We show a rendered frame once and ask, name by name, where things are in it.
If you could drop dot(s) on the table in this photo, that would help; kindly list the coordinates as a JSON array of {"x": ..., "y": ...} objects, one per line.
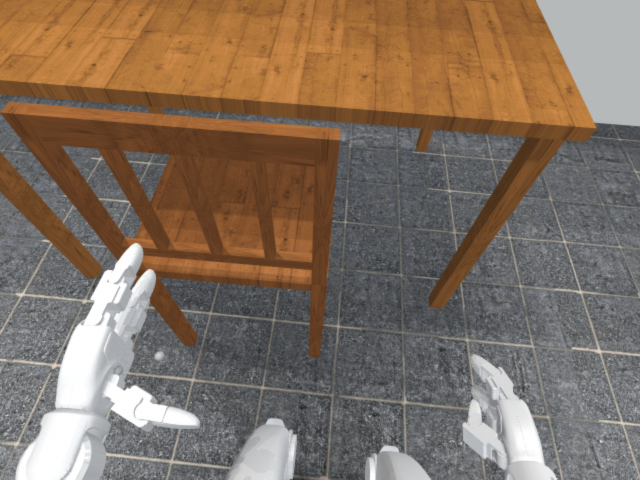
[{"x": 477, "y": 66}]

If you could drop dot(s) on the robot left forearm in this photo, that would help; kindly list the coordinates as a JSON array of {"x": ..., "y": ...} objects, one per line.
[{"x": 70, "y": 446}]

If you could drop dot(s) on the robot right thigh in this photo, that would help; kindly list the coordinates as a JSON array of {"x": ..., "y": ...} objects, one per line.
[{"x": 389, "y": 465}]

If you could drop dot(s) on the robot right hand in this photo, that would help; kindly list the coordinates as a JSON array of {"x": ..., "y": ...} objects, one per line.
[{"x": 508, "y": 416}]

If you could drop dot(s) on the robot left hand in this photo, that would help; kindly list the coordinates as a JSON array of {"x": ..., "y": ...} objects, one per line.
[{"x": 102, "y": 341}]

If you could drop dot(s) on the chair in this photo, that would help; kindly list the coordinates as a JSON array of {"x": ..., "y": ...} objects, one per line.
[{"x": 239, "y": 202}]

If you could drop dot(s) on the robot thigh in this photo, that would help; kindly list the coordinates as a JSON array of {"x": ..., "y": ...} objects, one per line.
[
  {"x": 389, "y": 465},
  {"x": 268, "y": 454}
]

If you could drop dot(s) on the robot left thigh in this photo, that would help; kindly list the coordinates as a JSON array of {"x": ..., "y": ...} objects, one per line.
[{"x": 268, "y": 454}]

